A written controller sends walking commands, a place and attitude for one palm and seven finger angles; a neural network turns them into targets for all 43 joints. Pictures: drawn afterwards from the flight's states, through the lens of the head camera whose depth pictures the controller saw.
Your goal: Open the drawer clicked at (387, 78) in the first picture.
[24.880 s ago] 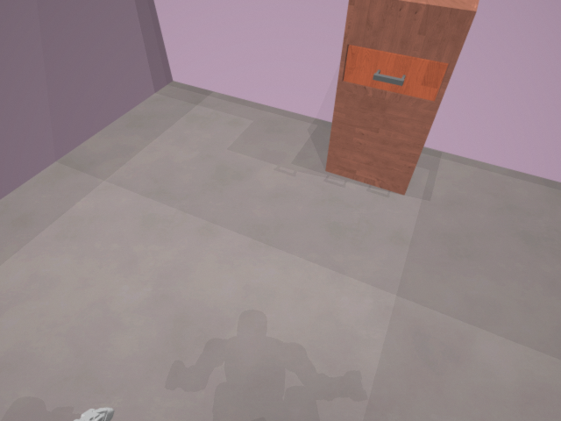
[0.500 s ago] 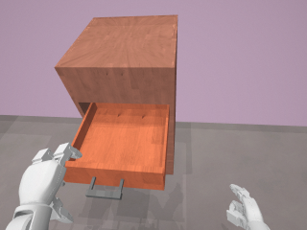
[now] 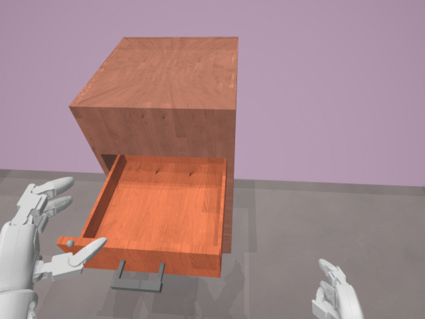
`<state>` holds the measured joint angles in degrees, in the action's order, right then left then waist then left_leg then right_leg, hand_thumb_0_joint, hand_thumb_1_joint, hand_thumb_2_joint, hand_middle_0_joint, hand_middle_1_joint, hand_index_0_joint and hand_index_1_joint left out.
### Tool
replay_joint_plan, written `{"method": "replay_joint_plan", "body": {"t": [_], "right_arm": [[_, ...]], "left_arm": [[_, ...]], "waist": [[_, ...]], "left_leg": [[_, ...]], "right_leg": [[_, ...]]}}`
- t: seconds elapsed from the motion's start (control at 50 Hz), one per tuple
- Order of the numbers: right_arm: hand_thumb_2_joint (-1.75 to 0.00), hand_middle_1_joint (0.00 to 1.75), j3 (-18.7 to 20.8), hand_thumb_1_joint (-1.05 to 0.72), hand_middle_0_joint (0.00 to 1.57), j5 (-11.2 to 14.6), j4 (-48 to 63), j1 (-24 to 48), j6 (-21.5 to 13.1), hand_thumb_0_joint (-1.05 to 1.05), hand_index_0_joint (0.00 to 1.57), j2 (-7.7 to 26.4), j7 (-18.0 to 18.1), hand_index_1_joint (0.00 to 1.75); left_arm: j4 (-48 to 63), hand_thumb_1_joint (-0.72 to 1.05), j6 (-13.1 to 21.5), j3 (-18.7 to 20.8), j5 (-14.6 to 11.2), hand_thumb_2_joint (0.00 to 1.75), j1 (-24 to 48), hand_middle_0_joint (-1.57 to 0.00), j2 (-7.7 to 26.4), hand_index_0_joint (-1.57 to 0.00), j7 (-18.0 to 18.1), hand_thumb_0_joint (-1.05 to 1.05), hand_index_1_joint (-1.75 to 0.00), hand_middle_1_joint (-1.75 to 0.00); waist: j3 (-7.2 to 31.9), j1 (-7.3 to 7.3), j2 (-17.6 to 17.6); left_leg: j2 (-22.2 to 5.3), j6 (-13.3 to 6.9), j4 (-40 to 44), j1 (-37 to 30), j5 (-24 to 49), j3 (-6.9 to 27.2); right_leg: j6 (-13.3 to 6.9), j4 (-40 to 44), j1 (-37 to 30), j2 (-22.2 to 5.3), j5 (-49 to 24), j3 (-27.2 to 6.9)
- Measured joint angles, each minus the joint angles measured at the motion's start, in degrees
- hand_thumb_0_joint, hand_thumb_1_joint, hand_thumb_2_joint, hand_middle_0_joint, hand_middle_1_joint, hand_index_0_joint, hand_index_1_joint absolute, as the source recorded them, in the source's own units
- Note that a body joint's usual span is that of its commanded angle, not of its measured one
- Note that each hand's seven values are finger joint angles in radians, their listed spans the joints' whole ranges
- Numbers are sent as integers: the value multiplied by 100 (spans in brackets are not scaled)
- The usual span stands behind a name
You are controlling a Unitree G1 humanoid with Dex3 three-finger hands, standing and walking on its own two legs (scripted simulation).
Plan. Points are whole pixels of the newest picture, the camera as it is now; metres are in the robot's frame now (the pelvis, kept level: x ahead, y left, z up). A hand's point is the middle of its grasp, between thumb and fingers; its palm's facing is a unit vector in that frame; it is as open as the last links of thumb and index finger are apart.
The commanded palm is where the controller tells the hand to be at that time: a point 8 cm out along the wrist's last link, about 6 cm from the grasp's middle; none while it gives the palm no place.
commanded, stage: draw the hand back to the body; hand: left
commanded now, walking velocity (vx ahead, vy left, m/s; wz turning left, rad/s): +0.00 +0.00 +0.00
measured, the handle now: (139, 275) +0.24 +0.22 -0.17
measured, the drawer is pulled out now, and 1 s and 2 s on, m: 0.29 0.29 0.29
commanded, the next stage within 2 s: step back with the hand held close in 0.46 s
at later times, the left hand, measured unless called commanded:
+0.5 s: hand (52, 243) +0.17 +0.24 +0.15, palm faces +0.41 -0.81 -0.42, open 7.5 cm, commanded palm +0.12 +0.28 +0.17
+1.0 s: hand (34, 267) +0.14 +0.25 +0.15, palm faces +0.28 -0.80 -0.53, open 7.4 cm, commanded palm +0.08 +0.30 +0.17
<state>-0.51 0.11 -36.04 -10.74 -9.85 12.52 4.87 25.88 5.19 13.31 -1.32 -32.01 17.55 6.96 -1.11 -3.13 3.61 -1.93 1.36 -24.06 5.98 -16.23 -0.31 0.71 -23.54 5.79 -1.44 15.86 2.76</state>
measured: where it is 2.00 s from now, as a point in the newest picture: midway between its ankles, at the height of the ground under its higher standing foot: outside the picture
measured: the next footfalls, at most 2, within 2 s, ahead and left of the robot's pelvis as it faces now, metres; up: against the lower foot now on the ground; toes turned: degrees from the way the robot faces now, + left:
none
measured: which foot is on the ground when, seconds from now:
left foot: down 0.00-1.00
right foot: down 0.00-1.00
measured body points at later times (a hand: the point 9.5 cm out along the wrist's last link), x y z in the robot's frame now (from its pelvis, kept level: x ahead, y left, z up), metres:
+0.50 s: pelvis +0.00 +0.00 +0.00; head -0.01 -0.02 +0.45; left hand +0.15 +0.28 +0.18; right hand +0.20 -0.21 -0.08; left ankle -0.04 +0.13 -0.74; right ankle -0.03 -0.12 -0.74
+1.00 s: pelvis -0.05 +0.01 +0.00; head +0.01 +0.02 +0.44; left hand +0.12 +0.29 +0.18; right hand +0.16 -0.22 -0.09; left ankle -0.04 +0.13 -0.74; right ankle -0.03 -0.12 -0.74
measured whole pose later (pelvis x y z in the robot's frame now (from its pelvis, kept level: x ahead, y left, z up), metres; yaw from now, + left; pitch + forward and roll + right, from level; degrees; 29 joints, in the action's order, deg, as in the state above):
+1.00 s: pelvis -0.05 +0.01 +0.00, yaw +2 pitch +3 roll -1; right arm 0.9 1.1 -31.4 -7.3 -1.4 12.3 5.0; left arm 36.6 10.0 21.7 -3.2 -39.0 23.8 6.5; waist -3.6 -0.1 0.6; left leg -0.6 0.2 -29.3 18.2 -13.8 1.0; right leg 1.6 -27.2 16.6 -2.8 13.1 3.9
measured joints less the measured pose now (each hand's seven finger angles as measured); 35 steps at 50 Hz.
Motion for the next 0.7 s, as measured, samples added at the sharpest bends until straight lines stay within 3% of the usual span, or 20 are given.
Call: {"method": "replay_joint_plan", "body": {"t": [0.22, 0.36, 0.58, 0.7], "right_arm": [[-90, 30, -1, -91, 20, 30, 30, 107, 37, 2, 20, -68, -21, 30], [-90, 30, -38, -91, 20, 28, 51, 155, 78, 1, 20, -101, -32, 30], [-90, 30, -29, -91, 20, 27, 2, 70, 86, 2, 20, -87, -9, 30], [-90, 30, -65, -91, 20, 43, 243, 198, 491, 1, 20, 15, -55, 30]], "left_arm": [[246, 52, 90, 370, -64, 74, 55, -24, 88, -24, 16, 1, -54, -54], [174, 75, 69, 323, -80, 83, 94, -22, 1, -22, -20, 1, -39, -39], [228, 87, 25, 309, -88, 89, 25, -21, 32, -22, -7, 2, -31, -31], [418, 88, 399, 700, -114, 89, 2, -21, 191, -21, -83, 2, -30, -30]], "waist": [[78, -57, 22], [36, -65, 32], [30, -61, 27], [-33, 194, -16]], "left_leg": [[-1, 2, 20, -52, 5, 16], [4, 0, 42, -41, 48, 27], [-4, 3, 37, -43, 62, 33], [-7, -13, -232, 504, 72, 178]], "right_leg": [[0, 42, -69, 1, -11, 18], [-1, 70, -65, -3, -51, 30], [-5, 92, -81, 6, -80, 37], [3, 42, 307, 13, -157, 173]]}}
